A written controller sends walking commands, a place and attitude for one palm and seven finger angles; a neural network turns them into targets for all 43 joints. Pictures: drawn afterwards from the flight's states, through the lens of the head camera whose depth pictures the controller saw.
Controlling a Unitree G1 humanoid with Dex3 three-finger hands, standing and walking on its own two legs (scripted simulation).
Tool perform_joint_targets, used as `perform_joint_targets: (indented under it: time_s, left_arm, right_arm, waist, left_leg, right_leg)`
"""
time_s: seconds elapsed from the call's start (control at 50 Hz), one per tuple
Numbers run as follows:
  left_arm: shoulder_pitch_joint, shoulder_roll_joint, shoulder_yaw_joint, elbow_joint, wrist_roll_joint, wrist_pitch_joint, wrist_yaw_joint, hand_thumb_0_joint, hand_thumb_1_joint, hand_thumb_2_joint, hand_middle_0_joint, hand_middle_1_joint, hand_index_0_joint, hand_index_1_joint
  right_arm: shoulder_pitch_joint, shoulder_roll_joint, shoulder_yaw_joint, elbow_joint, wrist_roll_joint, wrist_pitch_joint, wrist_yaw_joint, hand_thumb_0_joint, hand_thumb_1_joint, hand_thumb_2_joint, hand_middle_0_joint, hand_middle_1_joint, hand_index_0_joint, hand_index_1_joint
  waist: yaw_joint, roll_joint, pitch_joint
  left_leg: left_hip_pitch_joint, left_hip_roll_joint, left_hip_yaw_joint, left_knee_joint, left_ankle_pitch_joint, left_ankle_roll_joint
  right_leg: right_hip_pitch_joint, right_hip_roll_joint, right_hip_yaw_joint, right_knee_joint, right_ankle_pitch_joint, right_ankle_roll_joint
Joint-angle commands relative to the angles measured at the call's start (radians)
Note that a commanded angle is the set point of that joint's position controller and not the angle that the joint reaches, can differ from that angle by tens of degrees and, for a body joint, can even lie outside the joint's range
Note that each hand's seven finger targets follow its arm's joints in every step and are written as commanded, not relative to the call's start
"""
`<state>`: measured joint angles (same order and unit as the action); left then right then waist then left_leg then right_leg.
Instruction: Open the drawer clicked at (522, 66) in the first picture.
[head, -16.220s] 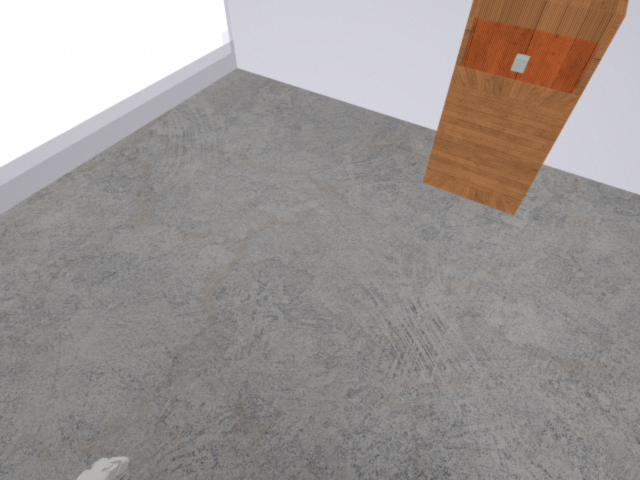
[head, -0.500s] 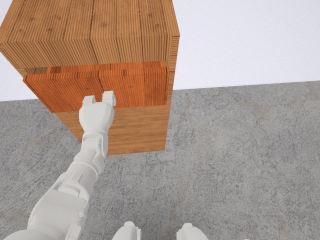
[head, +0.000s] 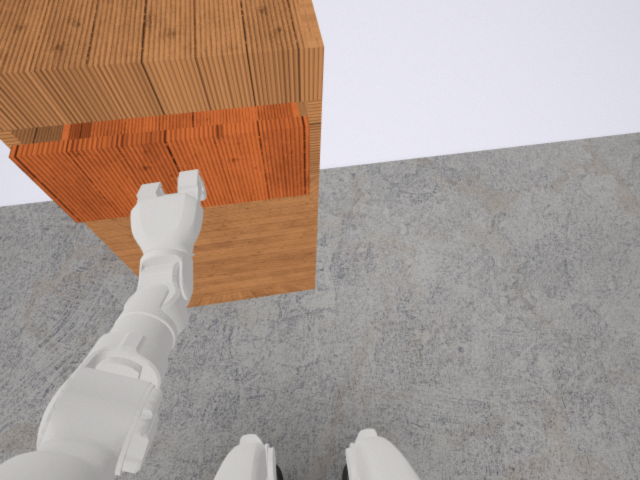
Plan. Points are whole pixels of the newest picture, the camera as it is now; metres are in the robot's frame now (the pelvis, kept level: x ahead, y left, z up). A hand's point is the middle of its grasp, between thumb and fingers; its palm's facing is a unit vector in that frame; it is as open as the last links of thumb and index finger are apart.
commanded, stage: pull the drawer open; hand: left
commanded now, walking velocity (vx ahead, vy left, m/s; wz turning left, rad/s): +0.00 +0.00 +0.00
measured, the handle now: (182, 201) +0.51 +0.17 -0.03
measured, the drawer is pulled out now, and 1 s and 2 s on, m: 0.04 0.27 0.30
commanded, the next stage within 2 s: open the thumb to release the handle in 1.28 s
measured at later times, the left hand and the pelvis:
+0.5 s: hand (183, 308) +0.35 +0.16 -0.05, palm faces -0.04 -0.10 -0.99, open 8.0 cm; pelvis +0.03 +0.00 +0.02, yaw +0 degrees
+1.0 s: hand (185, 411) +0.22 +0.15 -0.05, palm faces -0.05 -0.16 -0.99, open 7.9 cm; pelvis +0.03 -0.01 +0.01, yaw +1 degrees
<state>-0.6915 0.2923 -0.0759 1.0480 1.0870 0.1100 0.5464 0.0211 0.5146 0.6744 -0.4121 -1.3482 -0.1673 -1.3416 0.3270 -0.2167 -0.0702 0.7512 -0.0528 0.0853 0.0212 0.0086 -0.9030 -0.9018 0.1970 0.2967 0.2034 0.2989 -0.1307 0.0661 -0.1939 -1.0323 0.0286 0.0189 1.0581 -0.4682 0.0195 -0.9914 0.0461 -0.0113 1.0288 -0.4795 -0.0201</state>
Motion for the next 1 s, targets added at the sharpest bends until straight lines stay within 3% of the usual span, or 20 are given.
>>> perform_joint_targets:
  time_s: [0.0,0.02,0.06,0.1,0.18,0.32,0.36,0.4,0.58,0.66,0.7,0.72,0.78,0.82,0.98]
  left_arm:
    - [-0.116,0.071,-0.004,-0.209,0.008,-0.031,0.035,0.000,0.900,0.900,-0.400,-1.350,-0.400,-1.350]
    - [-0.096,0.076,-0.001,-0.236,0.008,-0.035,0.038,0.000,0.900,0.900,-0.400,-1.350,-0.400,-1.350]
    - [-0.018,0.087,0.016,-0.258,0.014,-0.032,0.045,0.000,0.900,0.900,-0.400,-1.350,-0.400,-1.350]
    - [0.026,0.042,-0.016,-0.311,0.029,-0.025,0.059,0.000,0.900,0.900,-0.400,-1.350,-0.400,-1.350]
    - [0.192,0.021,-0.020,-0.408,0.033,0.012,0.077,0.000,0.900,0.900,-0.400,-1.350,-0.400,-1.350]
    - [0.343,-0.068,-0.113,-0.566,0.043,0.077,0.079,0.000,0.900,0.900,-0.400,-1.350,-0.400,-1.350]
    - [0.392,-0.049,-0.102,-0.617,0.042,0.081,0.076,0.000,0.900,0.900,-0.400,-1.350,-0.400,-1.350]
    - [0.461,-0.074,-0.128,-0.640,0.046,0.083,0.073,0.000,0.900,0.900,-0.400,-1.350,-0.400,-1.350]
    - [0.656,-0.103,-0.176,-0.792,0.064,0.056,0.082,0.000,0.900,0.900,-0.400,-1.350,-0.400,-1.350]
    - [0.809,-0.100,-0.175,-0.880,0.062,0.041,0.090,0.000,0.900,0.900,-0.400,-1.350,-0.400,-1.350]
    - [0.859,-0.110,-0.189,-0.916,0.066,0.031,0.094,0.000,0.900,0.900,-0.400,-1.350,-0.400,-1.350]
    - [0.884,-0.104,-0.183,-0.916,0.070,0.028,0.095,0.000,0.900,0.900,-0.400,-1.350,-0.400,-1.350]
    - [0.963,-0.080,-0.162,-1.001,0.076,0.002,0.104,0.000,0.900,0.900,-0.400,-1.350,-0.400,-1.350]
    - [1.056,-0.090,-0.170,-1.010,0.075,-0.013,0.099,0.000,0.900,0.900,-0.400,-1.350,-0.400,-1.350]
    - [1.175,-0.037,-0.134,-1.134,0.094,-0.080,0.099,0.000,0.900,0.900,-0.400,-1.350,-0.400,-1.350]
  right_arm:
    - [0.060,-0.135,-0.049,-0.093,0.012,-0.024,-0.004,0.000,-0.900,-0.900,0.200,0.300,0.200,0.300]
    - [0.056,-0.135,-0.048,-0.096,0.013,-0.024,-0.005,0.000,-0.900,-0.900,0.200,0.300,0.200,0.300]
    - [0.039,-0.136,-0.048,-0.102,0.012,-0.022,-0.005,0.000,-0.900,-0.900,0.200,0.300,0.200,0.300]
    - [0.030,-0.132,-0.052,-0.107,0.012,-0.020,-0.003,0.000,-0.900,-0.900,0.200,0.300,0.200,0.300]
    - [0.000,-0.131,-0.052,-0.129,0.012,-0.013,0.006,0.000,-0.900,-0.900,0.200,0.300,0.200,0.300]
    - [-0.070,-0.121,-0.045,-0.173,0.017,0.004,0.013,0.000,-0.900,-0.900,0.200,0.300,0.200,0.300]
    - [-0.092,-0.119,-0.042,-0.188,0.017,0.008,0.011,0.000,-0.900,-0.900,0.200,0.300,0.200,0.300]
    - [-0.114,-0.112,-0.036,-0.204,0.019,0.010,0.010,0.000,-0.900,-0.900,0.200,0.300,0.200,0.300]
    - [-0.202,-0.095,-0.012,-0.269,0.015,0.006,0.017,0.000,-0.900,-0.900,0.200,0.300,0.200,0.300]
    - [-0.237,-0.086,-0.005,-0.299,0.014,0.001,0.028,0.000,-0.900,-0.900,0.200,0.300,0.200,0.300]
    - [-0.250,-0.082,0.001,-0.310,0.012,-0.002,0.033,0.000,-0.900,-0.900,0.200,0.300,0.200,0.300]
    - [-0.257,-0.080,0.003,-0.312,0.012,-0.004,0.034,0.000,-0.900,-0.900,0.200,0.300,0.200,0.300]
    - [-0.273,-0.075,0.009,-0.326,0.003,-0.011,0.040,0.000,-0.900,-0.900,0.200,0.300,0.200,0.300]
    - [-0.283,-0.071,0.014,-0.337,0.002,-0.018,0.047,0.000,-0.900,-0.900,0.200,0.300,0.200,0.300]
    - [-0.306,-0.068,0.024,-0.361,-0.019,-0.046,0.056,0.000,-0.900,-0.900,0.200,0.300,0.200,0.300]
  waist:
    - [0.058,-0.026,-0.455]
    - [0.063,-0.051,-0.452]
    - [0.080,-0.045,-0.441]
    - [0.078,-0.046,-0.429]
    - [0.101,-0.058,-0.418]
    - [0.098,-0.053,-0.365]
    - [0.108,-0.049,-0.377]
    - [0.111,-0.062,-0.352]
    - [0.130,-0.055,-0.307]
    - [0.153,-0.066,-0.323]
    - [0.155,-0.067,-0.296]
    - [0.154,-0.076,-0.275]
    - [0.172,-0.060,-0.311]
    - [0.176,-0.083,-0.274]
    - [0.182,-0.091,-0.258]
  left_leg:
    - [0.367,-0.033,0.005,-0.111,0.400,0.015]
    - [0.356,-0.034,0.008,-0.115,0.395,0.017]
    - [0.356,-0.035,0.011,-0.122,0.408,0.015]
    - [0.391,-0.030,0.011,-0.126,0.445,0.014]
    - [0.426,-0.028,0.013,-0.136,0.517,0.010]
    - [0.516,-0.019,-0.006,-0.145,0.609,0.007]
    - [0.538,-0.021,-0.008,-0.143,0.639,0.007]
    - [0.543,-0.023,-0.009,-0.143,0.642,0.006]
    - [0.544,-0.033,-0.016,-0.133,0.609,0.006]
    - [0.545,-0.037,-0.017,-0.121,0.630,0.004]
    - [0.523,-0.042,-0.015,-0.120,0.585,0.005]
    - [0.515,-0.042,-0.017,-0.120,0.568,0.003]
    - [0.505,-0.044,-0.016,-0.105,0.570,0.002]
    - [0.481,-0.048,-0.017,-0.099,0.543,0.002]
    - [0.417,-0.058,-0.026,-0.048,0.423,0.000]
  right_leg:
    - [0.299,0.015,-0.013,-0.138,0.465,-0.020]
    - [0.321,0.013,-0.009,-0.140,0.476,-0.019]
    - [0.336,0.012,-0.006,-0.143,0.498,-0.023]
    - [0.323,0.013,-0.013,-0.142,0.516,-0.023]
    - [0.359,0.011,-0.016,-0.148,0.580,-0.024]
    - [0.352,0.010,-0.027,-0.162,0.592,-0.022]
    - [0.371,0.010,-0.022,-0.161,0.617,-0.024]
    - [0.377,0.006,-0.023,-0.163,0.631,-0.020]
    - [0.380,-0.001,-0.020,-0.151,0.630,-0.023]
    - [0.404,-0.003,-0.011,-0.139,0.663,-0.025]
    - [0.398,-0.005,-0.008,-0.135,0.656,-0.024]
    - [0.389,-0.004,-0.007,-0.135,0.641,-0.025]
    - [0.398,-0.007,0.006,-0.113,0.659,-0.029]
    - [0.387,-0.005,0.009,-0.109,0.644,-0.029]
    - [0.300,-0.007,0.048,-0.071,0.543,-0.038]
